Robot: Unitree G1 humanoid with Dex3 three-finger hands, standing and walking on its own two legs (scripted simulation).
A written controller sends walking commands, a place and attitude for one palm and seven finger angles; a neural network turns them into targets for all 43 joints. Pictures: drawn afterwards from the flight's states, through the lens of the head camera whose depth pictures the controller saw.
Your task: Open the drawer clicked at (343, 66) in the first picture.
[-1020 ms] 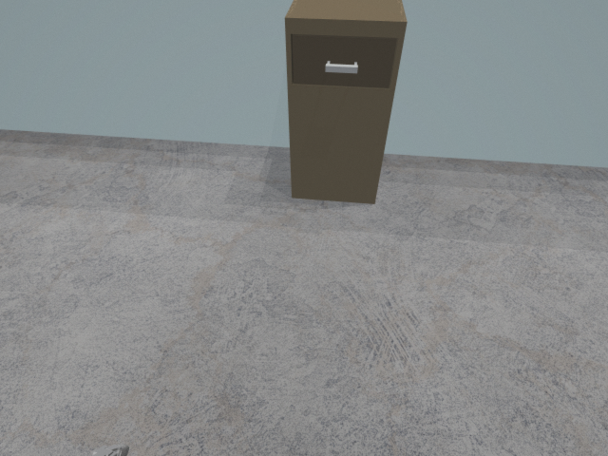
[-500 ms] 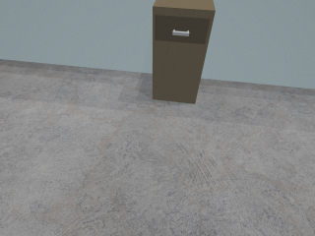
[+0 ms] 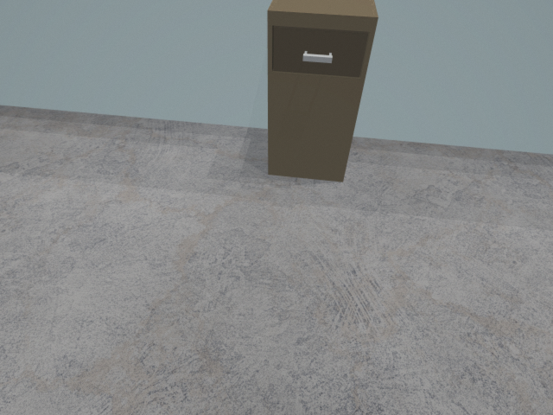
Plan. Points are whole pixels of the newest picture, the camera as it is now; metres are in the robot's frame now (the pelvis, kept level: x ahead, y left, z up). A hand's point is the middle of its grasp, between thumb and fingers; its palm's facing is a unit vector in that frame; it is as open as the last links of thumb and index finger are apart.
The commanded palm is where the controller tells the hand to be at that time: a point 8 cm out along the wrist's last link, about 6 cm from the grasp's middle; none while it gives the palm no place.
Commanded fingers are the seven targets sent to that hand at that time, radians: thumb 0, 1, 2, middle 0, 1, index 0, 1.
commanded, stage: look at it before walking up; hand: left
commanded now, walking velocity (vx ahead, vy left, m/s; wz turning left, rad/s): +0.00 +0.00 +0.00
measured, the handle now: (317, 56) +1.44 -0.08 -0.08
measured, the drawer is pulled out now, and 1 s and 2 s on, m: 0.00 0.00 0.00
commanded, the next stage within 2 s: walk to a spot facing it in 0.42 s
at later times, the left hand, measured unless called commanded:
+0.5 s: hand out of the picture +0.08 +0.24 -0.15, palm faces -0.03 -0.94 -0.34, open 7.4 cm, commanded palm none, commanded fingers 0.00 0.90 0.90 -0.20 -0.30 -0.20 -0.30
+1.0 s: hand out of the picture +0.11 +0.14 -0.18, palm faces -0.08 -0.97 -0.21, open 7.3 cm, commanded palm none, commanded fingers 0.00 0.90 0.90 -0.20 -0.30 -0.20 -0.30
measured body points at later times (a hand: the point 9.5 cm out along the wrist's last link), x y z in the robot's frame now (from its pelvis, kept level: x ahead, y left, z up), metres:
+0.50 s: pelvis +0.01 -0.01 +0.00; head +0.01 -0.01 +0.45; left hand +0.09 +0.29 -0.13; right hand +0.09 -0.30 -0.13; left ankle +0.02 +0.13 -0.74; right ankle +0.01 -0.12 -0.74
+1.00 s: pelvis +0.11 -0.05 -0.02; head +0.12 -0.06 +0.43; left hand +0.11 +0.19 -0.16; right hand +0.06 -0.29 -0.18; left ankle +0.07 +0.10 -0.67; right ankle +0.03 -0.11 -0.74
